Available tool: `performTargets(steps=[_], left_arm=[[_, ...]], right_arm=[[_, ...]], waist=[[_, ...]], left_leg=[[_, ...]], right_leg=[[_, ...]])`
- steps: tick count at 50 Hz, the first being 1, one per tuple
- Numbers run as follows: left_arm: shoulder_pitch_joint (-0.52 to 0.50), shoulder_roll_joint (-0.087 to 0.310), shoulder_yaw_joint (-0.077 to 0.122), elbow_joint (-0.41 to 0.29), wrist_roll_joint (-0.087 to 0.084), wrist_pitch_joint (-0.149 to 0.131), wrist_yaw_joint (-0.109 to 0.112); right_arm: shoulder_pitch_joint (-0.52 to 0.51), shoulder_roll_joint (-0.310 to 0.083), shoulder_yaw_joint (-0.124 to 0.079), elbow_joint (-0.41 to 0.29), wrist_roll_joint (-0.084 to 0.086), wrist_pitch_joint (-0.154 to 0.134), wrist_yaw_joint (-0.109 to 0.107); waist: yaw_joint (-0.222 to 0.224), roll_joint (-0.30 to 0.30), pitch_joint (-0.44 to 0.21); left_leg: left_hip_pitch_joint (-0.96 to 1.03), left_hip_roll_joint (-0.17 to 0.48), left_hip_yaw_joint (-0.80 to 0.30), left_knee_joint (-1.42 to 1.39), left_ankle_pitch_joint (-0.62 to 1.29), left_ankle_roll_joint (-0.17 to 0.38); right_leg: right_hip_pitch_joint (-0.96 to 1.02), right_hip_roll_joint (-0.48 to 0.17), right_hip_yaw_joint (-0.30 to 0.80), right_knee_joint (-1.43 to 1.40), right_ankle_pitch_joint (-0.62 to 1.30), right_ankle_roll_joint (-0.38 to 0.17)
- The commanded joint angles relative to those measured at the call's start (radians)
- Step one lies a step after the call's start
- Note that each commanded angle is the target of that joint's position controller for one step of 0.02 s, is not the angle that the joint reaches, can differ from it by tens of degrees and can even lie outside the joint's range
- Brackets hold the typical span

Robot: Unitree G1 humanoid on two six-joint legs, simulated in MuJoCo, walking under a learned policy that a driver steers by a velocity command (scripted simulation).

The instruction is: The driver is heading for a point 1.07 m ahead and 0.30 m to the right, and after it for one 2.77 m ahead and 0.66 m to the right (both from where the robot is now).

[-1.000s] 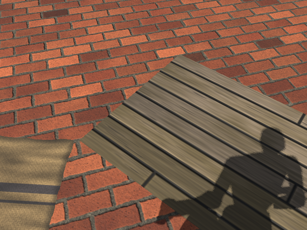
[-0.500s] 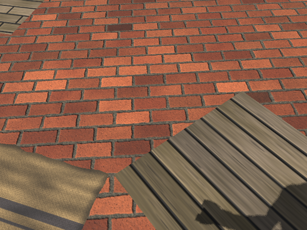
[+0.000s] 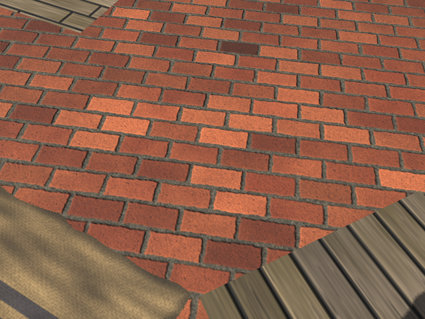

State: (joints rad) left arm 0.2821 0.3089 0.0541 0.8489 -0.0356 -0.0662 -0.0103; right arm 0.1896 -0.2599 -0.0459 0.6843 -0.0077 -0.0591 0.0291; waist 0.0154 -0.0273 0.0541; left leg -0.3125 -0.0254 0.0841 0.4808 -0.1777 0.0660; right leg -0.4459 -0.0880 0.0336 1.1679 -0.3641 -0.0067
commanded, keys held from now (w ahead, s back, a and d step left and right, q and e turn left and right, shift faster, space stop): w+e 0.78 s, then w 0.22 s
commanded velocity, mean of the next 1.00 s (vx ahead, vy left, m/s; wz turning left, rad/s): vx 0.50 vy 0.00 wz -0.45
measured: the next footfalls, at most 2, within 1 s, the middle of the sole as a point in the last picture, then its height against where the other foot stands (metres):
right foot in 0.40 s outside the picture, level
left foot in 0.86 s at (241, 246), level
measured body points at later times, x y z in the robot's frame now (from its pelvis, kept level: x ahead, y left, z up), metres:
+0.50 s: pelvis +0.28 -0.08 -0.01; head +0.31 -0.09 +0.44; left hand +0.49 +0.15 -0.11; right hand +0.29 -0.37 -0.13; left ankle +0.16 +0.09 -0.63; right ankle +0.32 -0.16 -0.74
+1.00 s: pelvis +0.57 -0.12 +0.00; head +0.59 -0.12 +0.45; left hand +0.79 +0.08 -0.12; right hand +0.55 -0.42 -0.10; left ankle +0.66 -0.06 -0.74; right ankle +0.42 -0.18 -0.65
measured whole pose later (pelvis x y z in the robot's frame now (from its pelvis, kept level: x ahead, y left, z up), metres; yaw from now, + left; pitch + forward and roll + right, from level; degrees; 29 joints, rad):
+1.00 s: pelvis +0.57 -0.12 +0.00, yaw -31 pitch +1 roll +1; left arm 0.32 0.29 0.06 0.74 -0.02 -0.04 0.01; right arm 0.20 -0.27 -0.05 0.76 -0.01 -0.11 0.03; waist 0.00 -0.04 0.01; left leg -0.33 -0.05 0.01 0.49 -0.18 0.03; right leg -0.40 0.03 0.10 1.17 -0.39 -0.03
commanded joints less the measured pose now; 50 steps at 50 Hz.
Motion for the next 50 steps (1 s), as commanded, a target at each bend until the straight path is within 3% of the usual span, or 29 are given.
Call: performTargets(steps=[1, 4, 8, 11, 14, 17, 18, 19, 20, 21, 22, 23, 24, 25, 26, 29, 31, 34, 38, 41, 42, 43, 44, 45, 46, 47, 48, 50], left_arm=[[0.055, 0.066, 0.023, -0.04, 0.003, 0.018, 0.008], [-0.014, 0.053, 0.024, -0.06, 0.005, 0.029, 0.014], [-0.108, 0.024, 0.014, -0.087, 0.014, 0.017, -0.008], [-0.209, 0.007, 0.002, -0.129, 0.016, 0.016, -0.026], [-0.271, 0.012, 0.0, -0.176, 0.016, 0.016, -0.045], [-0.227, 0.048, 0.019, -0.199, 0.014, 0.022, -0.057], [-0.148, 0.077, 0.036, -0.188, 0.012, 0.025, -0.056], [-0.007, 0.123, 0.063, -0.157, 0.01, 0.027, -0.047], [0.154, 0.202, 0.098, -0.122, 0.01, 0.037, -0.027], [0.137, 0.301, 0.113, -0.125, -0.001, 0.034, -0.018], [0.16, 0.226, 0.088, -0.154, 0.01, 0.019, -0.021], [0.125, 0.172, 0.073, -0.151, 0.019, 0.007, -0.022], [0.064, 0.147, 0.065, -0.158, 0.015, 0.0, -0.021], [-0.003, 0.115, 0.056, -0.171, 0.014, -0.001, -0.019], [-0.04, 0.092, 0.046, -0.19, 0.028, -0.002, -0.014], [-0.052, 0.113, 0.05, -0.201, 0.025, -0.005, -0.001], [-0.028, 0.144, 0.059, -0.193, 0.021, -0.003, 0.013], [0.011, 0.151, 0.062, -0.18, 0.014, 0.009, 0.024], [0.073, 0.144, 0.062, -0.158, 0.006, 0.022, 0.028], [0.064, 0.132, 0.061, -0.155, 0.015, 0.028, 0.033], [0.058, 0.112, 0.054, -0.155, 0.018, 0.029, 0.031], [0.062, 0.068, 0.037, -0.16, 0.026, 0.026, 0.027], [0.145, 0.008, 0.015, -0.172, 0.043, 0.022, 0.026], [0.253, 0.0, 0.007, -0.172, -0.001, 0.012, 0.025], [0.185, 0.104, 0.026, -0.158, -0.01, 0.009, 0.027], [0.059, 0.134, 0.034, -0.18, -0.003, 0.009, 0.026], [-0.016, 0.12, 0.031, -0.197, 0.016, 0.009, 0.026], [-0.024, 0.088, 0.03, -0.207, 0.026, 0.004, 0.018]], right_arm=[[0.02, -0.108, -0.039, -0.02, -0.006, -0.044, -0.003], [0.028, -0.114, -0.046, 0.017, -0.016, -0.056, -0.015], [0.043, -0.138, -0.051, 0.046, -0.011, -0.052, -0.03], [0.097, -0.161, -0.059, 0.08, 0.001, -0.04, -0.038], [0.133, -0.178, -0.067, 0.108, 0.015, -0.014, -0.041], [0.11, -0.216, -0.077, 0.107, 0.024, 0.012, -0.053], [0.099, -0.227, -0.079, 0.103, 0.025, 0.021, -0.058], [0.078, -0.23, -0.077, 0.098, 0.029, 0.027, -0.063], [0.084, -0.207, -0.065, 0.085, 0.018, 0.018, -0.067], [0.191, -0.05, -0.016, 0.036, -0.017, -0.01, -0.046], [0.096, -0.113, -0.02, 0.028, 0.018, -0.054, -0.03], [-0.008, -0.163, -0.033, -0.006, 0.056, -0.077, -0.02], [-0.025, -0.155, -0.028, -0.012, 0.047, -0.09, -0.024], [-0.027, -0.159, -0.034, -0.002, 0.019, -0.091, -0.03], [-0.008, -0.167, -0.041, 0.003, 0.007, -0.082, -0.031], [0.013, -0.135, -0.038, 0.001, -0.006, -0.048, -0.031], [-0.057, -0.107, -0.026, -0.023, -0.009, -0.039, -0.033], [-0.171, -0.079, -0.012, -0.049, -0.003, -0.043, -0.025], [-0.239, -0.116, -0.022, -0.074, 0.016, -0.056, -0.01], [-0.172, -0.15, -0.038, -0.057, 0.017, -0.071, -0.003], [-0.096, -0.16, -0.047, -0.034, 0.01, -0.076, -0.005], [0.009, -0.191, -0.06, -0.016, -0.006, -0.082, -0.01], [0.14, -0.259, -0.075, -0.004, -0.018, -0.081, -0.013], [0.228, -0.298, -0.091, 0.06, -0.002, -0.065, -0.001], [0.184, -0.201, -0.067, 0.036, 0.02, -0.064, 0.002], [0.128, -0.155, -0.052, 0.028, 0.017, -0.057, -0.002], [0.085, -0.137, -0.041, 0.024, 0.004, -0.052, -0.002], [0.048, -0.111, -0.029, 0.034, -0.006, -0.053, -0.007]], waist=[[-0.001, 0.112, -0.079], [-0.006, 0.08, -0.026], [-0.037, 0.073, 0.001], [-0.08, 0.054, 0.042], [-0.095, 0.056, 0.057], [-0.04, 0.106, -0.014], [0.009, 0.122, -0.066], [0.093, 0.11, -0.14], [0.165, 0.029, -0.231], [0.038, -0.238, -0.306], [0.106, -0.116, -0.425], [0.123, -0.07, -0.288], [0.077, 0.006, -0.197], [0.034, 0.035, -0.134], [-0.001, 0.014, -0.116], [-0.034, 0.008, -0.085], [-0.016, -0.001, -0.056], [0.033, -0.039, -0.047], [0.058, -0.061, -0.052], [0.016, -0.099, -0.063], [-0.023, -0.1, -0.09], [-0.072, -0.072, -0.181], [-0.081, 0.102, -0.334], [-0.052, 0.421, -0.387], [-0.083, 0.24, -0.264], [-0.097, 0.144, -0.153], [-0.085, 0.07, -0.08], [-0.038, 0.111, -0.051]], left_leg=[[0.145, 0.287, -0.231, -0.319, 0.159, 0.166], [0.16, 0.268, -0.114, -0.353, 0.228, 0.144], [0.196, 0.241, 0.014, -0.374, 0.25, 0.106], [0.275, 0.272, 0.055, -0.372, 0.271, 0.1], [0.403, 0.307, 0.08, -0.312, 0.371, 0.089], [0.461, 0.312, 0.118, -0.141, 0.814, 0.056], [0.453, 0.303, 0.129, -0.016, 0.949, 0.042], [0.38, 0.271, 0.15, 0.178, 0.947, 0.013], [0.157, 0.227, 0.149, 0.466, 0.675, -0.033], [-0.32, 0.01, 0.071, 0.828, -0.33, -0.104], [-0.441, -0.018, -0.169, 0.94, -0.421, -0.086], [-0.516, 0.037, -0.189, 0.913, -0.327, -0.057], [-0.489, 0.082, -0.184, 0.819, -0.24, -0.043], [-0.43, 0.11, -0.177, 0.729, -0.199, -0.051], [-0.355, 0.13, -0.184, 0.687, -0.167, -0.06], [-0.291, 0.13, -0.153, 0.555, -0.123, -0.108], [-0.284, 0.111, -0.132, 0.41, -0.01, -0.136], [-0.199, 0.058, -0.12, 0.169, 0.212, -0.146], [-0.154, 0.029, -0.156, 0.036, 0.247, -0.13], [-0.1, 0.039, -0.156, 0.004, 0.155, -0.082], [-0.001, 0.031, -0.132, -0.03, 0.151, -0.055], [0.18, 0.091, -0.175, -0.02, 0.137, -0.008], [0.477, 0.277, -0.418, 0.005, 0.106, 0.085], [0.656, 0.437, -0.884, -0.155, -0.223, 0.234], [0.576, 0.409, -0.89, -0.214, -0.433, 0.202], [0.461, 0.369, -0.724, -0.212, -0.382, 0.16], [0.338, 0.317, -0.597, -0.23, -0.242, 0.139], [0.224, 0.262, -0.474, -0.261, -0.064, 0.137]], right_leg=[[-0.129, -0.065, 0.063, -0.006, 0.102, 0.016], [-0.222, -0.056, 0.093, -0.114, 0.236, 0.031], [-0.209, -0.034, 0.041, -0.355, 0.446, 0.023], [-0.235, -0.024, -0.006, -0.469, 0.464, 0.001], [-0.284, -0.008, -0.046, -0.53, 0.371, -0.031], [-0.154, 0.073, -0.13, -0.537, 0.22, -0.085], [-0.047, 0.114, -0.155, -0.532, 0.174, -0.109], [0.159, 0.153, -0.156, -0.59, 0.213, -0.145], [0.464, 0.085, 0.002, -0.635, 0.236, -0.199], [0.809, -0.178, 0.563, -0.702, 0.087, -0.394], [0.879, -0.242, 0.8, -0.848, -0.014, -0.429], [0.791, -0.217, 0.654, -0.877, 0.05, -0.372], [0.646, -0.175, 0.535, -0.876, 0.14, -0.335], [0.509, -0.137, 0.444, -0.886, 0.254, -0.312], [0.415, -0.113, 0.39, -0.906, 0.348, -0.307], [0.272, -0.078, 0.302, -0.945, 0.48, -0.307], [0.211, -0.04, 0.241, -0.954, 0.493, -0.285], [0.163, 0.02, 0.192, -0.932, 0.388, -0.226], [0.236, -0.018, 0.292, -0.863, 0.268, -0.197], [0.317, -0.062, 0.355, -0.771, 0.293, -0.173], [0.317, -0.037, 0.34, -0.707, 0.364, -0.154], [0.28, 0.015, 0.292, -0.541, 0.39, -0.123], [0.097, 0.113, 0.204, -0.238, 0.131, -0.074], [-0.219, 0.193, 0.122, 0.047, -0.221, -0.023], [-0.319, 0.133, 0.175, 0.137, -0.178, -0.021], [-0.338, 0.098, 0.145, 0.146, -0.091, -0.023], [-0.31, 0.067, 0.114, 0.102, -0.037, -0.025], [-0.238, 0.01, 0.098, -0.008, 0.039, -0.023]])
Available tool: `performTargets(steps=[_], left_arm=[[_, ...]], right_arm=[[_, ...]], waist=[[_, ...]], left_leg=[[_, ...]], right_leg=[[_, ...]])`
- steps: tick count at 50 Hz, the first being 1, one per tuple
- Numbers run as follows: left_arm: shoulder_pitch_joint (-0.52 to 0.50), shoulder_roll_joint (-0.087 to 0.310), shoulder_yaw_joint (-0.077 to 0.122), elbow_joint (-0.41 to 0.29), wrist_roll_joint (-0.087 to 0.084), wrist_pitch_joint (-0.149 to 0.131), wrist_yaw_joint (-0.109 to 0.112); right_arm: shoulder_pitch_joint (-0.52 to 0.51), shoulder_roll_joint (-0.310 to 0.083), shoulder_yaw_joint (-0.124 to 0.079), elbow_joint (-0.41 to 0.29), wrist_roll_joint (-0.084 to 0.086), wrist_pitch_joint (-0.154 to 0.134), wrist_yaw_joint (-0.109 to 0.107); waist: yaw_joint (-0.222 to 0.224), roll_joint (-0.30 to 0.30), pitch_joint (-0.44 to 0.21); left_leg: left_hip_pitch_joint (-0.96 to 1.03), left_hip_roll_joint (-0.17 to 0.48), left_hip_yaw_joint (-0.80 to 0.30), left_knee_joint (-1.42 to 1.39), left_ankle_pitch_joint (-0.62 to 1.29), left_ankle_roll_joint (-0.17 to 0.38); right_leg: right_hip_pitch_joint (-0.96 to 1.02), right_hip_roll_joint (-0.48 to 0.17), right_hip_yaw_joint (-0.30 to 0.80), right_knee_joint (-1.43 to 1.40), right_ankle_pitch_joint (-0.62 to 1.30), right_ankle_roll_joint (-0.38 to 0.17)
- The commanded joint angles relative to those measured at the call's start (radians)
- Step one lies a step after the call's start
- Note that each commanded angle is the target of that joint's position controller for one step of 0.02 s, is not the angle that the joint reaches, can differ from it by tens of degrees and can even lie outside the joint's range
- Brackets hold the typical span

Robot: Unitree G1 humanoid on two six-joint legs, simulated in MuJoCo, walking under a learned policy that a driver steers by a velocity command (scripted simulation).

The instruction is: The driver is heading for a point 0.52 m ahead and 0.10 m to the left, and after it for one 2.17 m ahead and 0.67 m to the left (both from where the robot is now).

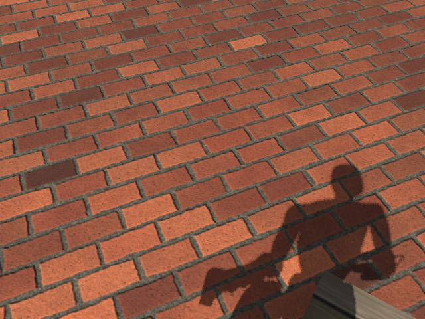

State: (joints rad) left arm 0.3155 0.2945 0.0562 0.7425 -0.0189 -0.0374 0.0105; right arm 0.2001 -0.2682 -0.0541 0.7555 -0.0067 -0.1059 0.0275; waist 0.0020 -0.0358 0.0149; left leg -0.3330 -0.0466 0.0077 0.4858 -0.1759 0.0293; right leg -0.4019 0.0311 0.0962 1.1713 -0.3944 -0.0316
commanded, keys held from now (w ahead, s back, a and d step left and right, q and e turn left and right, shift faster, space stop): w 0.02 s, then w+q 0.98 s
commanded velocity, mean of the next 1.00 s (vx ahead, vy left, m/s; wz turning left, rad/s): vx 0.50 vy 0.00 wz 0.39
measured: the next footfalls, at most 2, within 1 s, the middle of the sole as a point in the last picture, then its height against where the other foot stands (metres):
right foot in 0.34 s outside the picture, level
left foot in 0.84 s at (157, 302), level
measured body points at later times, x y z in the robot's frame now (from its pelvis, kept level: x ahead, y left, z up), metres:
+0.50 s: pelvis +0.26 -0.04 +0.01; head +0.28 -0.05 +0.46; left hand +0.35 +0.25 -0.08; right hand +0.38 -0.31 -0.12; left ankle +0.19 +0.10 -0.65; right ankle +0.29 -0.14 -0.73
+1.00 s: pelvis +0.49 +0.09 +0.00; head +0.52 +0.12 +0.45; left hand +0.48 +0.40 -0.11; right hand +0.73 -0.10 -0.10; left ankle +0.50 +0.17 -0.73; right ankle +0.53 -0.07 -0.65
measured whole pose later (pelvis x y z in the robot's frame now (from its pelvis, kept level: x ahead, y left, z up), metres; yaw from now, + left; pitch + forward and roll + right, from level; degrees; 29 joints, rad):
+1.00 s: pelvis +0.49 +0.09 +0.00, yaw +29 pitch +1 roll +0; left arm 0.19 0.30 0.05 0.75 0.00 -0.11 0.00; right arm 0.25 -0.29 -0.07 0.68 0.01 -0.04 0.03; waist -0.01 -0.02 0.07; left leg -0.33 -0.10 -0.01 0.48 -0.17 0.09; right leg -0.48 -0.07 0.04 1.15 -0.37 0.01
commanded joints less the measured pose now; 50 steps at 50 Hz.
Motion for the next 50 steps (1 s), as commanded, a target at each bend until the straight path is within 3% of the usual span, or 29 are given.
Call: performTargets(steps=[1, 4, 6, 9, 12, 14, 16, 17, 18, 19, 20, 21, 23, 24, 27, 31, 34, 37, 39, 40, 41, 42, 43, 44, 45, 46, 47, 48, 50], left_arm=[[-0.044, 0.086, 0.025, -0.095, 0.006, -0.025, -0.007], [-0.107, 0.041, 0.006, -0.126, 0.021, -0.032, -0.008], [-0.177, 0.021, -0.005, -0.14, 0.024, -0.043, -0.013], [-0.26, 0.023, -0.008, -0.151, 0.014, -0.054, -0.025], [-0.322, 0.045, -0.001, -0.171, 0.005, -0.065, -0.034], [-0.303, 0.073, 0.012, -0.169, 0.002, -0.073, -0.036], [-0.158, 0.121, 0.039, -0.127, 0.011, -0.077, -0.024], [-0.004, 0.18, 0.058, -0.111, 0.03, -0.077, -0.012], [0.085, 0.263, 0.078, -0.088, 0.038, -0.059, -0.01], [0.099, 0.193, 0.064, -0.075, 0.029, -0.053, -0.015], [0.048, 0.133, 0.045, -0.077, 0.02, -0.054, -0.015], [-0.011, 0.099, 0.033, -0.079, 0.021, -0.055, -0.017], [-0.091, 0.051, 0.019, -0.068, 0.031, -0.06, -0.021], [-0.109, 0.057, 0.023, -0.06, 0.032, -0.064, -0.021], [-0.114, 0.083, 0.038, -0.033, 0.029, -0.078, -0.017], [-0.099, 0.125, 0.051, -0.004, 0.026, -0.074, -0.008], [-0.059, 0.155, 0.059, 0.021, 0.014, -0.064, -0.003], [-0.027, 0.18, 0.068, 0.046, -0.002, -0.047, -0.003], [-0.026, 0.209, 0.076, 0.051, -0.01, -0.033, 0.001], [-0.029, 0.224, 0.08, 0.05, -0.014, -0.025, 0.004], [-0.041, 0.22, 0.077, 0.047, -0.017, -0.016, 0.007], [-0.023, 0.188, 0.061, 0.035, 0.002, -0.019, 0.012], [0.066, 0.041, 0.013, -0.027, 0.046, -0.04, 0.0], [-0.014, 0.098, 0.014, -0.035, 0.014, -0.078, -0.012], [-0.114, 0.157, 0.029, -0.065, -0.025, -0.096, -0.021], [-0.133, 0.142, 0.022, -0.071, -0.018, -0.108, -0.017], [-0.145, 0.138, 0.025, -0.058, 0.014, -0.108, -0.008], [-0.113, 0.147, 0.031, -0.057, 0.022, -0.1, -0.007], [-0.085, 0.136, 0.034, -0.052, 0.032, -0.079, -0.01]], right_arm=[[0.04, -0.094, -0.019, -0.03, -0.003, -0.007, -0.006], [0.072, -0.142, -0.028, -0.007, 0.019, -0.005, -0.01], [0.093, -0.166, -0.036, 0.004, 0.024, 0.005, -0.017], [0.14, -0.185, -0.041, 0.024, 0.033, 0.019, -0.023], [0.192, -0.183, -0.04, 0.046, 0.039, 0.034, -0.028], [0.189, -0.194, -0.044, 0.048, 0.04, 0.043, -0.034], [0.178, -0.167, -0.036, 0.043, 0.033, 0.046, -0.036], [0.154, -0.11, -0.014, 0.016, 0.017, 0.042, -0.033], [0.261, -0.022, 0.012, -0.016, 0.024, 0.026, -0.036], [0.256, -0.101, -0.005, -0.008, 0.046, 0.021, -0.038], [0.186, -0.16, -0.024, -0.016, 0.054, 0.025, -0.037], [0.146, -0.155, -0.027, -0.02, 0.047, 0.031, -0.038], [0.119, -0.126, -0.032, -0.029, 0.034, 0.049, -0.034], [0.121, -0.105, -0.028, -0.036, 0.037, 0.059, -0.03], [0.077, -0.074, -0.023, -0.064, 0.031, 0.076, -0.024], [-0.019, -0.056, -0.011, -0.1, 0.029, 0.072, -0.001], [-0.12, -0.056, -0.006, -0.139, 0.029, 0.07, 0.016], [-0.183, -0.074, -0.01, -0.179, 0.028, 0.075, 0.029], [-0.164, -0.101, -0.024, -0.192, 0.024, 0.079, 0.033], [-0.1, -0.127, -0.04, -0.183, 0.023, 0.083, 0.032], [0.046, -0.168, -0.067, -0.146, 0.026, 0.086, 0.025], [0.224, -0.242, -0.103, -0.099, 0.031, 0.096, 0.007], [0.202, -0.366, -0.12, -0.102, 0.042, 0.092, -0.004], [0.227, -0.298, -0.095, -0.143, 0.034, 0.074, 0.001], [0.201, -0.234, -0.076, -0.13, 0.025, 0.059, 0.005], [0.154, -0.211, -0.068, -0.13, 0.026, 0.05, 0.004], [0.081, -0.174, -0.056, -0.138, 0.024, 0.05, 0.002], [0.039, -0.164, -0.05, -0.156, 0.008, 0.047, -0.003], [0.016, -0.16, -0.048, -0.162, 0.008, 0.043, -0.007]], waist=[[-0.016, 0.137, -0.018], [-0.02, 0.13, 0.0], [-0.039, 0.108, 0.0], [-0.067, 0.11, 0.004], [-0.076, 0.122, 0.009], [-0.044, 0.137, 0.001], [0.038, 0.126, -0.071], [0.115, 0.05, -0.194], [0.089, -0.218, -0.333], [0.1, -0.213, -0.31], [0.1, -0.132, -0.177], [0.076, -0.09, -0.11], [0.026, -0.084, -0.022], [0.009, -0.1, -0.007], [-0.004, -0.049, 0.013], [0.021, -0.021, 0.027], [0.054, -0.007, 0.053], [0.062, -0.009, 0.072], [0.031, -0.034, 0.036], [-0.011, -0.047, -0.013], [-0.096, -0.031, -0.088], [-0.171, 0.036, -0.181], [-0.053, 0.327, -0.25], [-0.116, 0.227, -0.4], [-0.135, 0.163, -0.263], [-0.098, 0.1, -0.177], [-0.056, 0.035, -0.105], [-0.01, 0.09, -0.098], [0.022, 0.095, -0.086]], left_leg=[[0.228, 0.264, -0.353, -0.281, -0.013, 0.175], [0.194, 0.263, -0.302, -0.318, 0.13, 0.217], [0.18, 0.236, -0.249, -0.323, 0.159, 0.203], [0.152, 0.214, -0.206, -0.308, 0.189, 0.181], [0.181, 0.234, -0.247, -0.267, 0.146, 0.162], [0.196, 0.25, -0.285, -0.22, 0.123, 0.138], [0.141, 0.189, -0.252, -0.064, 0.2, 0.093], [0.009, 0.124, -0.201, 0.195, 0.086, 0.054], [-0.306, 0.004, -0.074, 0.524, -0.316, -0.006], [-0.436, 0.045, -0.129, 0.696, -0.406, -0.014], [-0.481, 0.086, -0.14, 0.75, -0.323, -0.012], [-0.458, 0.117, -0.121, 0.744, -0.246, -0.017], [-0.395, 0.16, -0.119, 0.685, -0.154, -0.025], [-0.361, 0.172, -0.112, 0.667, -0.132, -0.031], [-0.371, 0.181, -0.107, 0.588, -0.055, -0.049], [-0.34, 0.172, -0.072, 0.36, 0.148, -0.041], [-0.316, 0.156, -0.028, 0.235, 0.201, -0.019], [-0.322, 0.138, 0.003, 0.167, 0.131, 0.017], [-0.238, 0.085, 0.058, 0.149, 0.029, 0.055], [-0.137, 0.043, 0.09, 0.144, -0.016, 0.079], [0.065, -0.007, 0.111, 0.088, 0.022, 0.112], [0.375, 0.031, -0.004, 0.073, 0.051, 0.159], [0.695, 0.3, -0.569, -0.013, -0.117, 0.339], [0.753, 0.383, -0.855, -0.172, -0.273, 0.395], [0.675, 0.357, -0.719, -0.198, -0.217, 0.337], [0.539, 0.317, -0.604, -0.194, -0.132, 0.304], [0.394, 0.272, -0.499, -0.205, -0.016, 0.265], [0.295, 0.263, -0.464, -0.216, 0.099, 0.275], [0.202, 0.24, -0.403, -0.24, 0.23, 0.281]], right_leg=[[-0.257, -0.116, 0.019, -0.052, 0.078, 0.005], [-0.259, -0.129, -0.029, -0.23, 0.108, 0.032], [-0.218, -0.114, -0.045, -0.387, 0.216, 0.045], [-0.118, -0.069, -0.063, -0.556, 0.37, 0.066], [-0.063, -0.048, -0.049, -0.641, 0.392, 0.06], [0.014, -0.045, -0.042, -0.694, 0.359, 0.04], [0.258, -0.054, -0.052, -0.743, 0.333, -0.004], [0.496, -0.207, 0.086, -0.72, 0.306, -0.066], [0.786, -0.443, 0.452, -0.777, 0.169, -0.202], [0.748, -0.458, 0.607, -0.851, -0.025, -0.234], [0.641, -0.418, 0.474, -0.872, -0.039, -0.197], [0.534, -0.373, 0.353, -0.894, 0.045, -0.17], [0.368, -0.308, 0.188, -0.96, 0.191, -0.148], [0.316, -0.304, 0.14, -0.987, 0.242, -0.151], [0.284, -0.304, 0.02, -1.03, 0.381, -0.165], [0.298, -0.282, -0.129, -1.042, 0.453, -0.146], [0.339, -0.293, -0.192, -1.039, 0.454, -0.127], [0.433, -0.321, -0.229, -0.992, 0.519, -0.101], [0.477, -0.322, -0.264, -0.88, 0.801, -0.08], [0.479, -0.313, -0.285, -0.762, 0.964, -0.067], [0.424, -0.281, -0.319, -0.567, 1.026, -0.04], [0.207, -0.243, -0.325, -0.284, 0.819, 0.005], [-0.261, -0.05, -0.276, 0.087, -0.104, 0.073], [-0.369, -0.01, -0.025, 0.22, -0.214, 0.063], [-0.453, -0.059, -0.005, 0.214, -0.12, 0.039], [-0.429, -0.099, -0.009, 0.132, -0.035, 0.024], [-0.36, -0.131, -0.014, 0.038, 0.021, 0.023], [-0.282, -0.148, 0.002, -0.006, 0.055, 0.031], [-0.217, -0.148, -0.009, -0.08, 0.073, 0.054]])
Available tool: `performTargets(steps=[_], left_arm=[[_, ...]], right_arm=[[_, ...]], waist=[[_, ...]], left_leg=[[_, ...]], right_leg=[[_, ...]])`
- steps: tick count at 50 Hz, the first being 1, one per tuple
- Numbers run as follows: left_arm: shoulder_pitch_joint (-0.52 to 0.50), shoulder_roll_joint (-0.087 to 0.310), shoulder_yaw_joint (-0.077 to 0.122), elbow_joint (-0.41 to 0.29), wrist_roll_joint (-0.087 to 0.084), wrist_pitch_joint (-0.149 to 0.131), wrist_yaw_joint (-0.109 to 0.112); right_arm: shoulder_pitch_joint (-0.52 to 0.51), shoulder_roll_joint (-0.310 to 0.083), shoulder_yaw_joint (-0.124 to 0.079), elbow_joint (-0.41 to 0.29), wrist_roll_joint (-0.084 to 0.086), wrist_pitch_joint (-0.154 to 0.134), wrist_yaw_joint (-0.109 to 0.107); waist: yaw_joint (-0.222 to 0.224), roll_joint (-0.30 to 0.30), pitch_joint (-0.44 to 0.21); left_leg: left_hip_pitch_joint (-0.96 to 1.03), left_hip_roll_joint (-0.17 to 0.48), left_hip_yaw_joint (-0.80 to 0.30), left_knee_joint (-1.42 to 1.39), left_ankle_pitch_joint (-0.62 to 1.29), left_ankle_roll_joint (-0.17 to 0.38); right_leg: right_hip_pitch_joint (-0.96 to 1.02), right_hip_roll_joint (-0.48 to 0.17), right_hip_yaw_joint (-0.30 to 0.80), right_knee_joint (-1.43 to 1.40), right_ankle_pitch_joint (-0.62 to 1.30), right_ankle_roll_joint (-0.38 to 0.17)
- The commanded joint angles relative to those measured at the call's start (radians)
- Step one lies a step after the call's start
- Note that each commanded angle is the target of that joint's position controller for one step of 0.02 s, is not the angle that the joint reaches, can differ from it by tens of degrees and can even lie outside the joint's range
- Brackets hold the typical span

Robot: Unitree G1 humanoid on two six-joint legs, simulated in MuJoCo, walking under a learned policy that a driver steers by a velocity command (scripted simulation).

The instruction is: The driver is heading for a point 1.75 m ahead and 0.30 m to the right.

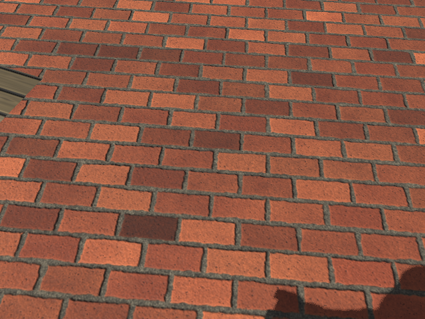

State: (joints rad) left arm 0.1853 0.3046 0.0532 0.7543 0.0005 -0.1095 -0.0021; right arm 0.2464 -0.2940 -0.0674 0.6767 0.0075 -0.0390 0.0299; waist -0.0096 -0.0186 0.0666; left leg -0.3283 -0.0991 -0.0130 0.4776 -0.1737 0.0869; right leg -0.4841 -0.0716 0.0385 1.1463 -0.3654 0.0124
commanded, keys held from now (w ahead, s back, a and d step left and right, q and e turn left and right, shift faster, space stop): w+q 0.04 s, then w+e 0.88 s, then w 0.08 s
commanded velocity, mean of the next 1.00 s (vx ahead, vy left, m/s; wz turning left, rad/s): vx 0.50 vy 0.00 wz -0.27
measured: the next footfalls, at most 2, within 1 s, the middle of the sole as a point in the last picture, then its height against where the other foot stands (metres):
right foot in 0.36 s outside the picture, level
left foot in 0.86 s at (214, 243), level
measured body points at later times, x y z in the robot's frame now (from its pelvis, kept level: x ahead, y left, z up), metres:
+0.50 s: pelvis +0.29 -0.07 +0.00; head +0.32 -0.08 +0.45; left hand +0.45 +0.19 -0.10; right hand +0.37 -0.36 -0.12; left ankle +0.20 +0.07 -0.65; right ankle +0.34 -0.15 -0.73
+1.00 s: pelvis +0.58 -0.07 +0.00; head +0.60 -0.07 +0.45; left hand +0.75 +0.17 -0.11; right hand +0.63 -0.38 -0.08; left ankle +0.65 +0.02 -0.73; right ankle +0.45 -0.16 -0.65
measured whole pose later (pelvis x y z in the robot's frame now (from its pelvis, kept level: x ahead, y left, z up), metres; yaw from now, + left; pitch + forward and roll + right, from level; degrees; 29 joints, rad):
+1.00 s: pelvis +0.58 -0.07 +0.00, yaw -22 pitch +1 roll +1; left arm 0.33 0.32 0.06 0.73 -0.02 -0.02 0.01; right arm 0.18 -0.26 -0.05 0.70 -0.01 -0.10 0.01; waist 0.01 -0.04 0.01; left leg -0.29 -0.04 0.01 0.44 -0.19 0.02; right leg -0.42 0.02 0.09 1.15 -0.39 -0.01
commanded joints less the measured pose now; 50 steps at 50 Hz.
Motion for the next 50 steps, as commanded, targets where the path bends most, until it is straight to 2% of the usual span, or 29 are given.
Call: performTargets(steps=[1, 3, 5, 8, 13, 15, 16, 17, 18, 19, 20, 21, 22, 23, 25, 27, 30, 34, 39, 41, 42, 43, 44, 45, 46, 47, 48, 49, 50], left_arm=[[0.034, 0.113, 0.032, -0.06, 0.014, 0.002, 0.004], [-0.02, 0.076, 0.019, -0.074, 0.016, 0.014, 0.002], [-0.074, 0.05, 0.005, -0.075, 0.013, 0.012, -0.007], [-0.168, 0.042, -0.005, -0.092, -0.006, 0.006, -0.021], [-0.248, 0.07, -0.002, -0.136, -0.017, 0.002, -0.044], [-0.222, 0.076, 0.0, -0.14, -0.019, 0.003, -0.054], [-0.175, 0.09, 0.007, -0.131, -0.018, 0.004, -0.055], [-0.08, 0.113, 0.023, -0.107, -0.015, 0.006, -0.053], [0.057, 0.155, 0.045, -0.072, -0.011, 0.009, -0.047], [0.184, 0.245, 0.068, -0.065, -0.003, 0.012, -0.04], [0.231, 0.235, 0.069, -0.048, -0.027, 0.018, -0.043], [0.221, 0.168, 0.047, -0.052, -0.035, 0.023, -0.04], [0.172, 0.148, 0.042, -0.069, -0.022, 0.028, -0.034], [0.125, 0.134, 0.036, -0.076, -0.009, 0.032, -0.033], [0.076, 0.121, 0.03, -0.098, 0.0, 0.031, -0.025], [0.061, 0.12, 0.031, -0.103, -0.006, 0.034, -0.018], [0.09, 0.153, 0.043, -0.089, -0.016, 0.036, -0.001], [0.153, 0.16, 0.048, -0.06, -0.025, 0.052, 0.016], [0.205, 0.15, 0.05, -0.037, -0.03, 0.073, 0.025], [0.181, 0.146, 0.052, -0.043, -0.027, 0.08, 0.025], [0.166, 0.12, 0.043, -0.053, -0.023, 0.079, 0.022], [0.156, 0.068, 0.023, -0.074, -0.009, 0.074, 0.016], [0.293, 0.004, 0.002, -0.096, -0.032, 0.066, 0.016], [0.296, 0.094, 0.014, -0.081, -0.039, 0.064, 0.019], [0.198, 0.152, 0.032, -0.087, -0.036, 0.068, 0.018], [0.141, 0.144, 0.032, -0.097, -0.025, 0.071, 0.019], [0.092, 0.125, 0.032, -0.108, -0.011, 0.069, 0.017], [0.106, 0.103, 0.031, -0.116, -0.018, 0.068, 0.011], [0.113, 0.084, 0.026, -0.112, -0.023, 0.069, 0.006]], right_arm=[[-0.03, -0.139, -0.037, -0.081, -0.003, -0.025, -0.016], [-0.005, -0.152, -0.039, -0.063, 0.0, -0.027, -0.029], [0.017, -0.139, -0.032, -0.041, 0.001, -0.029, -0.036], [0.075, -0.149, -0.029, -0.003, 0.001, -0.036, -0.033], [0.139, -0.167, -0.034, 0.059, 0.0, -0.028, -0.029], [0.131, -0.176, -0.038, 0.07, 0.001, -0.019, -0.035], [0.112, -0.183, -0.04, 0.067, -0.001, -0.016, -0.038], [0.089, -0.186, -0.039, 0.061, -0.002, -0.009, -0.042], [0.081, -0.17, -0.03, 0.049, -0.007, -0.005, -0.05], [0.136, -0.12, -0.01, 0.011, -0.022, -0.017, -0.053], [0.176, -0.061, 0.011, 0.015, -0.026, -0.038, -0.044], [0.115, -0.138, -0.001, -0.001, -0.002, -0.063, -0.028], [0.019, -0.147, -0.002, -0.03, 0.023, -0.079, -0.019], [-0.049, -0.136, 0.0, -0.043, 0.004, -0.088, -0.02], [-0.031, -0.136, -0.008, -0.051, -0.025, -0.084, -0.026], [-0.001, -0.117, -0.006, -0.043, -0.026, -0.07, -0.028], [-0.081, -0.083, 0.006, -0.065, -0.028, -0.056, -0.035], [-0.223, -0.055, 0.016, -0.09, -0.018, -0.068, -0.026], [-0.287, -0.094, 0.0, -0.107, -0.001, -0.087, -0.011], [-0.212, -0.119, -0.016, -0.089, 0.001, -0.095, -0.013], [-0.12, -0.145, -0.03, -0.069, -0.007, -0.099, -0.02], [0.028, -0.194, -0.045, -0.057, -0.023, -0.1, -0.031], [0.123, -0.261, -0.065, -0.021, -0.028, -0.083, -0.03], [0.12, -0.182, -0.05, -0.024, -0.003, -0.076, -0.023], [0.076, -0.124, -0.034, -0.032, -0.002, -0.07, -0.026], [0.036, -0.108, -0.026, -0.03, -0.011, -0.065, -0.026], [0.013, -0.083, -0.017, -0.017, -0.015, -0.063, -0.022], [0.0, -0.081, -0.013, -0.006, -0.024, -0.066, -0.022], [-0.001, -0.071, -0.011, 0.001, -0.022, -0.07, -0.018]], waist=[[0.033, 0.051, -0.124], [0.019, 0.051, -0.092], [-0.014, 0.068, -0.076], [-0.067, 0.086, -0.048], [-0.094, 0.079, 0.004], [-0.072, 0.09, -0.009], [-0.043, 0.1, -0.044], [0.013, 0.097, -0.112], [0.078, 0.075, -0.208], [0.089, -0.064, -0.341], [0.083, -0.27, -0.416], [0.112, -0.16, -0.36], [0.114, -0.089, -0.241], [0.091, 0.021, -0.133], [0.031, -0.015, -0.105], [0.002, -0.029, -0.106], [0.02, -0.029, -0.067], [0.074, -0.05, -0.062], [0.077, -0.076, -0.063], [0.029, -0.104, -0.081], [-0.021, -0.094, -0.142], [-0.089, -0.018, -0.278], [-0.045, 0.287, -0.416], [-0.056, 0.262, -0.364], [-0.078, 0.159, -0.225], [-0.067, 0.089, -0.145], [-0.056, 0.06, -0.073], [-0.023, 0.118, -0.063], [-0.015, 0.127, -0.056]], left_leg=[[0.148, 0.274, -0.351, -0.248, 0.229, 0.22], [0.11, 0.256, -0.282, -0.265, 0.262, 0.207], [0.095, 0.217, -0.199, -0.274, 0.235, 0.164], [0.109, 0.229, -0.172, -0.291, 0.13, 0.135], [0.347, 0.327, -0.182, -0.243, 0.207, 0.119], [0.408, 0.342, -0.155, -0.192, 0.356, 0.097], [0.416, 0.33, -0.126, -0.137, 0.527, 0.081], [0.404, 0.3, -0.082, -0.021, 0.716, 0.06], [0.325, 0.256, -0.031, 0.163, 0.77, 0.026], [0.015, 0.167, 0.019, 0.502, 0.473, -0.04], [-0.294, 0.0, -0.015, 0.795, -0.311, -0.103], [-0.422, 0.061, -0.127, 0.869, -0.34, -0.087], [-0.456, 0.104, -0.113, 0.849, -0.27, -0.076], [-0.442, 0.138, -0.093, 0.755, -0.211, -0.066], [-0.346, 0.175, -0.091, 0.637, -0.153, -0.086], [-0.305, 0.18, -0.078, 0.559, -0.144, -0.112], [-0.299, 0.163, -0.052, 0.377, -0.011, -0.153], [-0.181, 0.105, -0.044, 0.124, 0.24, -0.163], [-0.135, 0.08, -0.087, -0.008, 0.182, -0.129], [-0.026, 0.082, -0.073, -0.048, 0.127, -0.091], [0.134, 0.109, -0.075, -0.074, 0.137, -0.055], [0.391, 0.26, -0.207, -0.038, 0.09, 0.012], [0.723, 0.483, -0.623, -0.086, -0.098, 0.173], [0.692, 0.519, -0.756, -0.144, -0.308, 0.17], [0.569, 0.474, -0.616, -0.166, -0.309, 0.127], [0.45, 0.427, -0.498, -0.186, -0.196, 0.102], [0.349, 0.373, -0.398, -0.219, -0.084, 0.089], [0.287, 0.36, -0.351, -0.239, -0.025, 0.094], [0.251, 0.339, -0.305, -0.259, 0.032, 0.102]], right_leg=[[-0.119, -0.042, 0.037, -0.097, 0.066, 0.023], [-0.133, -0.032, 0.018, -0.223, 0.182, 0.048], [-0.091, -0.024, 0.003, -0.386, 0.362, 0.051], [-0.045, -0.003, -0.016, -0.523, 0.529, 0.032], [-0.186, 0.006, -0.009, -0.605, 0.392, -0.04], [-0.164, 0.026, -0.022, -0.618, 0.299, -0.072], [-0.085, 0.056, -0.046, -0.622, 0.262, -0.09], [0.06, 0.098, -0.084, -0.641, 0.275, -0.114], [0.28, 0.098, -0.061, -0.64, 0.328, -0.149], [0.636, -0.108, 0.275, -0.63, 0.331, -0.271], [0.85, -0.259, 0.702, -0.779, 0.17, -0.405], [0.845, -0.249, 0.711, -0.831, 0.008, -0.363], [0.729, -0.215, 0.585, -0.845, 0.023, -0.327], [0.579, -0.167, 0.48, -0.873, 0.119, -0.291], [0.443, -0.125, 0.413, -0.895, 0.329, -0.298], [0.371, -0.098, 0.36, -0.922, 0.37, -0.303], [0.284, -0.062, 0.284, -0.939, 0.431, -0.29], [0.227, -0.007, 0.246, -0.913, 0.379, -0.228], [0.357, -0.049, 0.376, -0.808, 0.318, -0.201], [0.369, -0.049, 0.403, -0.737, 0.374, -0.179], [0.338, -0.005, 0.372, -0.635, 0.426, -0.151], [0.222, 0.048, 0.301, -0.386, 0.325, -0.117], [-0.122, 0.189, 0.157, -0.077, -0.147, -0.051], [-0.256, 0.109, 0.156, 0.069, -0.218, -0.038], [-0.294, 0.073, 0.147, 0.116, -0.128, -0.028], [-0.271, 0.046, 0.112, 0.108, -0.055, -0.019], [-0.257, 0.027, 0.105, 0.059, -0.011, -0.018], [-0.216, 0.005, 0.104, 0.033, 0.021, -0.017], [-0.186, -0.004, 0.093, 0.0, 0.023, -0.014]])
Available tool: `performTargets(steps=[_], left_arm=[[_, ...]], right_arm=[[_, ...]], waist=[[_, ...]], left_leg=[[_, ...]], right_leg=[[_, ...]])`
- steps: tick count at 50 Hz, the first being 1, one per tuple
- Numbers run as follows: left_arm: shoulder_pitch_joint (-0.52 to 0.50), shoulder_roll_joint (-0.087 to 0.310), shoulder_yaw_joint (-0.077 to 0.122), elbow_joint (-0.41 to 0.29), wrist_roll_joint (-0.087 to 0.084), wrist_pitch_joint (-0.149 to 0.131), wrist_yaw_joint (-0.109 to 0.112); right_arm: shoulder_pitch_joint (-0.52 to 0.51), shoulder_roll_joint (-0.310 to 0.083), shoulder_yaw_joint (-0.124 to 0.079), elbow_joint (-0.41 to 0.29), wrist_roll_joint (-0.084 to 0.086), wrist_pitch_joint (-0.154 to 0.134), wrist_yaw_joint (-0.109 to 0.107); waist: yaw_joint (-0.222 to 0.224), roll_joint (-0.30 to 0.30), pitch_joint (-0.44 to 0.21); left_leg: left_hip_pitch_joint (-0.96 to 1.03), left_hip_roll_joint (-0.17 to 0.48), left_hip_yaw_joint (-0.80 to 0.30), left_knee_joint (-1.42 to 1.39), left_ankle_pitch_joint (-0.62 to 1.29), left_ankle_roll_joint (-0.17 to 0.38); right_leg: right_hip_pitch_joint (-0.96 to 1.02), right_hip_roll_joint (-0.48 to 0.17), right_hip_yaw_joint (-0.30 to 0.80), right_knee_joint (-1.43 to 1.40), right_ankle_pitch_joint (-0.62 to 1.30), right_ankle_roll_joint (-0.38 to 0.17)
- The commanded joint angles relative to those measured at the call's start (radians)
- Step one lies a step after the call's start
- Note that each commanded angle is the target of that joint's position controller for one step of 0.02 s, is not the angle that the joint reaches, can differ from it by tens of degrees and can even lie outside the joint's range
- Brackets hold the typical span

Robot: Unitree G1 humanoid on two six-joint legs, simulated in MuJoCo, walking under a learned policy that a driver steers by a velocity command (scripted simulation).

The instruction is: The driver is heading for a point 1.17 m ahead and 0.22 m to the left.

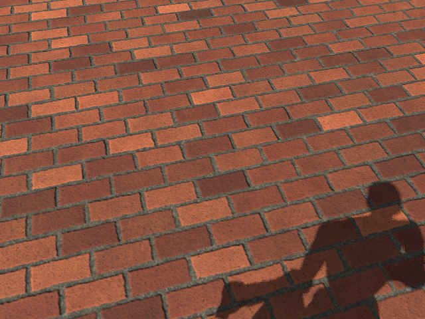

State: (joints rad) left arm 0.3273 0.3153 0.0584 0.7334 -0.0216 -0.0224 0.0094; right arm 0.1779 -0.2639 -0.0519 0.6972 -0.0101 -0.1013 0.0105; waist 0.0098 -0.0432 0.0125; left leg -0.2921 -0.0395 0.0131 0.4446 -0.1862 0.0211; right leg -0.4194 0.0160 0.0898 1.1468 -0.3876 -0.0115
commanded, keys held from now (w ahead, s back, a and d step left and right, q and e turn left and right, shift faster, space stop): w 0.02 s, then w+q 0.90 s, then w+e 0.08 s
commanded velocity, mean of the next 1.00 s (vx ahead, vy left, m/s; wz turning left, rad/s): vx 0.50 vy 0.00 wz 0.33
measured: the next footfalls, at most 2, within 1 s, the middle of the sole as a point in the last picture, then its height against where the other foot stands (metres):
right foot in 0.32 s outside the picture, level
left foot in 0.82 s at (166, 304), level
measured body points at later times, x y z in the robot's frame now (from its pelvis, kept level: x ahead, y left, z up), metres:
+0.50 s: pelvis +0.25 -0.05 +0.01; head +0.28 -0.06 +0.45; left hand +0.33 +0.24 -0.09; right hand +0.38 -0.32 -0.12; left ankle +0.22 +0.10 -0.66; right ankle +0.28 -0.15 -0.74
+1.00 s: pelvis +0.49 +0.08 +0.00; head +0.52 +0.10 +0.45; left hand +0.51 +0.39 -0.11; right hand +0.71 -0.13 -0.10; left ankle +0.50 +0.15 -0.74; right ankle +0.56 -0.08 -0.66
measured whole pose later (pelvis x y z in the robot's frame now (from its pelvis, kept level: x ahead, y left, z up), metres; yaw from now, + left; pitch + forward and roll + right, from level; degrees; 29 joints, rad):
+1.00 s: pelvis +0.49 +0.08 +0.00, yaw +25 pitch +1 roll +0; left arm 0.18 0.31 0.06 0.75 0.00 -0.10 0.00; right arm 0.26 -0.29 -0.06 0.70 0.00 -0.04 0.03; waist -0.02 -0.03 0.06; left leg -0.28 -0.10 -0.01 0.44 -0.17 0.09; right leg -0.53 -0.09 0.04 1.11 -0.33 0.02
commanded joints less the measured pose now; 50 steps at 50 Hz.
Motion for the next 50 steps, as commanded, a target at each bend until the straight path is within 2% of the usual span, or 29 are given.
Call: performTargets(steps=[1, 3, 5, 7, 11, 13, 15, 16, 17, 18, 19, 21, 22, 23, 26, 31, 36, 38, 39, 40, 41, 42, 43, 44, 45, 46, 47, 48, 50], left_arm=[[-0.026, 0.054, 0.017, -0.092, -0.003, -0.016, -0.009], [-0.08, 0.025, 0.003, -0.115, 0.01, -0.02, -0.011], [-0.143, 0.012, -0.01, -0.127, 0.025, -0.036, -0.02], [-0.214, 0.008, -0.016, -0.137, 0.022, -0.052, -0.029], [-0.305, 0.041, -0.007, -0.164, 0.007, -0.068, -0.041], [-0.277, 0.068, 0.006, -0.16, 0.005, -0.075, -0.041], [-0.112, 0.126, 0.039, -0.114, 0.016, -0.075, -0.026], [0.051, 0.199, 0.06, -0.1, 0.036, -0.071, -0.012], [0.097, 0.259, 0.072, -0.08, 0.042, -0.055, -0.014], [0.086, 0.17, 0.053, -0.077, 0.031, -0.054, -0.018], [0.033, 0.121, 0.036, -0.077, 0.021, -0.056, -0.019], [-0.073, 0.05, 0.015, -0.073, 0.027, -0.063, -0.026], [-0.1, 0.05, 0.016, -0.066, 0.035, -0.069, -0.025], [-0.113, 0.043, 0.019, -0.06, 0.034, -0.076, -0.025], [-0.124, 0.076, 0.035, -0.031, 0.034, -0.091, -0.018], [-0.092, 0.117, 0.05, 0.009, 0.027, -0.083, -0.005], [-0.036, 0.16, 0.067, 0.052, 0.001, -0.058, -0.002], [-0.038, 0.191, 0.075, 0.056, -0.008, -0.044, 0.002], [-0.044, 0.204, 0.079, 0.055, -0.012, -0.035, 0.004], [-0.057, 0.197, 0.074, 0.05, -0.015, -0.027, 0.008], [-0.037, 0.161, 0.058, 0.037, 0.007, -0.031, 0.013], [0.054, 0.011, 0.009, -0.024, 0.048, -0.053, 0.001], [-0.036, 0.083, 0.015, -0.031, 0.011, -0.09, -0.011], [-0.131, 0.138, 0.029, -0.061, -0.026, -0.109, -0.019], [-0.146, 0.123, 0.023, -0.063, -0.016, -0.12, -0.015], [-0.151, 0.123, 0.026, -0.051, 0.018, -0.124, -0.006], [-0.107, 0.122, 0.03, -0.034, 0.025, -0.113, -0.007], [-0.082, 0.12, 0.031, -0.022, 0.02, -0.098, -0.01], [-0.068, 0.09, 0.024, -0.005, 0.022, -0.072, -0.013]], right_arm=[[0.066, -0.102, -0.028, -0.006, 0.002, -0.01, 0.004], [0.071, -0.138, -0.036, 0.015, 0.013, -0.013, 0.007], [0.071, -0.159, -0.04, 0.025, 0.026, -0.005, 0.006], [0.095, -0.188, -0.047, 0.039, 0.033, 0.005, 0.004], [0.178, -0.213, -0.052, 0.078, 0.046, 0.021, -0.001], [0.18, -0.218, -0.053, 0.087, 0.048, 0.031, -0.006], [0.183, -0.178, -0.037, 0.088, 0.037, 0.033, -0.009], [0.172, -0.106, -0.01, 0.057, 0.013, 0.029, -0.008], [0.291, -0.033, 0.012, 0.034, 0.032, 0.016, -0.012], [0.259, -0.136, -0.014, 0.052, 0.053, 0.015, -0.015], [0.191, -0.175, -0.029, 0.038, 0.059, 0.018, -0.014], [0.137, -0.152, -0.033, 0.038, 0.038, 0.034, -0.018], [0.153, -0.13, -0.032, 0.034, 0.04, 0.044, -0.014], [0.154, -0.11, -0.029, 0.034, 0.041, 0.053, -0.011], [0.105, -0.077, -0.022, 0.002, 0.036, 0.072, -0.009], [-0.036, -0.058, -0.009, -0.043, 0.032, 0.065, 0.023], [-0.156, -0.081, -0.013, -0.108, 0.032, 0.072, 0.046], [-0.132, -0.109, -0.027, -0.121, 0.027, 0.076, 0.05], [-0.06, -0.135, -0.044, -0.109, 0.027, 0.08, 0.048], [0.091, -0.179, -0.072, -0.069, 0.031, 0.084, 0.04], [0.265, -0.258, -0.108, -0.024, 0.036, 0.094, 0.021], [0.222, -0.374, -0.121, -0.034, 0.046, 0.088, 0.012], [0.243, -0.3, -0.096, -0.074, 0.038, 0.069, 0.019], [0.213, -0.238, -0.077, -0.061, 0.029, 0.053, 0.023], [0.165, -0.214, -0.069, -0.062, 0.03, 0.044, 0.022], [0.109, -0.186, -0.06, -0.07, 0.027, 0.04, 0.02], [0.056, -0.148, -0.045, -0.083, 0.011, 0.041, 0.014], [0.033, -0.139, -0.041, -0.089, 0.002, 0.038, 0.011], [0.043, -0.136, -0.037, -0.068, 0.007, 0.026, 0.008]], waist=[[-0.024, 0.161, -0.004], [-0.018, 0.146, 0.021], [-0.03, 0.123, 0.025], [-0.055, 0.113, 0.024], [-0.071, 0.126, 0.013], [-0.032, 0.137, 0.001], [0.058, 0.117, -0.091], [0.128, -0.001, -0.236], [0.082, -0.268, -0.35], [0.103, -0.17, -0.275], [0.095, -0.124, -0.155], [0.045, -0.062, -0.043], [0.012, -0.102, -0.028], [0.001, -0.085, -0.016], [-0.016, -0.047, 0.02], [0.028, -0.002, 0.05], [0.051, 0.003, 0.083], [0.018, -0.024, 0.041], [-0.029, -0.035, -0.011], [-0.116, -0.017, -0.09], [-0.186, 0.065, -0.182], [-0.052, 0.342, -0.249], [-0.124, 0.222, -0.379], [-0.137, 0.162, -0.234], [-0.099, 0.099, -0.152], [-0.062, 0.063, -0.095], [-0.014, 0.072, -0.095], [0.003, 0.099, -0.091], [0.006, 0.09, -0.067]], left_leg=[[0.191, 0.274, -0.299, -0.249, 0.051, 0.18], [0.148, 0.279, -0.277, -0.288, 0.104, 0.216], [0.136, 0.248, -0.215, -0.292, 0.181, 0.212], [0.113, 0.221, -0.171, -0.284, 0.22, 0.192], [0.152, 0.25, -0.208, -0.237, 0.195, 0.165], [0.16, 0.262, -0.233, -0.187, 0.172, 0.137], [0.089, 0.186, -0.181, 0.012, 0.247, 0.084], [-0.072, 0.112, -0.124, 0.312, 0.032, 0.038], [-0.37, 0.012, -0.056, 0.615, -0.39, -0.008], [-0.468, 0.056, -0.134, 0.754, -0.385, -0.012], [-0.511, 0.09, -0.131, 0.783, -0.299, -0.006], [-0.456, 0.139, -0.116, 0.73, -0.174, -0.013], [-0.406, 0.16, -0.121, 0.712, -0.133, -0.019], [-0.38, 0.169, -0.117, 0.697, -0.117, -0.025], [-0.403, 0.18, -0.119, 0.622, -0.036, -0.043], [-0.359, 0.159, -0.058, 0.34, 0.196, -0.026], [-0.357, 0.132, 0.001, 0.207, 0.135, 0.029], [-0.268, 0.076, 0.057, 0.194, 0.035, 0.068], [-0.16, 0.033, 0.088, 0.187, -0.006, 0.092], [0.05, -0.018, 0.107, 0.133, 0.034, 0.126], [0.36, 0.041, -0.037, 0.115, 0.054, 0.176], [0.651, 0.3, -0.618, 0.006, -0.143, 0.358], [0.696, 0.373, -0.864, -0.148, -0.308, 0.399], [0.61, 0.35, -0.727, -0.172, -0.25, 0.342], [0.472, 0.309, -0.61, -0.167, -0.155, 0.307], [0.341, 0.265, -0.5, -0.152, 0.052, 0.277], [0.257, 0.252, -0.437, -0.18, 0.107, 0.268], [0.191, 0.252, -0.418, -0.202, 0.167, 0.276], [0.126, 0.237, -0.314, -0.234, 0.291, 0.275]], right_leg=[[-0.238, -0.095, 0.028, -0.039, 0.045, 0.013], [-0.24, -0.111, -0.001, -0.16, 0.071, 0.02], [-0.204, -0.113, -0.034, -0.313, 0.17, 0.024], [-0.131, -0.086, -0.057, -0.459, 0.286, 0.029], [-0.04, -0.047, -0.051, -0.596, 0.355, 0.026], [0.053, -0.041, -0.048, -0.657, 0.342, 0.003], [0.334, -0.054, -0.049, -0.696, 0.322, -0.042], [0.588, -0.249, 0.137, -0.678, 0.31, -0.105], [0.798, -0.452, 0.518, -0.777, 0.086, -0.238], [0.724, -0.423, 0.574, -0.838, -0.084, -0.238], [0.627, -0.39, 0.432, -0.854, -0.063, -0.205], [0.443, -0.302, 0.234, -0.911, 0.13, -0.167], [0.378, -0.298, 0.177, -0.938, 0.201, -0.168], [0.345, -0.291, 0.128, -0.957, 0.277, -0.173], [0.299, -0.309, 0.027, -1.013, 0.369, -0.196], [0.325, -0.272, -0.165, -1.024, 0.448, -0.159], [0.459, -0.31, -0.238, -0.972, 0.517, -0.123], [0.501, -0.31, -0.271, -0.852, 0.813, -0.101], [0.5, -0.299, -0.291, -0.727, 0.969, -0.087], [0.436, -0.263, -0.325, -0.525, 1.015, -0.058], [0.206, -0.224, -0.327, -0.23, 0.764, -0.01], [-0.247, -0.019, -0.253, 0.126, -0.16, 0.057], [-0.351, 0.003, -0.011, 0.243, -0.221, 0.043], [-0.432, -0.044, -0.002, 0.228, -0.121, 0.018], [-0.4, -0.087, -0.004, 0.142, -0.033, 0.002], [-0.326, -0.115, -0.004, 0.053, 0.012, 0.004], [-0.256, -0.145, 0.0, 0.008, 0.065, 0.008], [-0.2, -0.155, -0.005, -0.018, 0.082, 0.018], [-0.177, -0.16, -0.032, -0.078, 0.125, 0.042]])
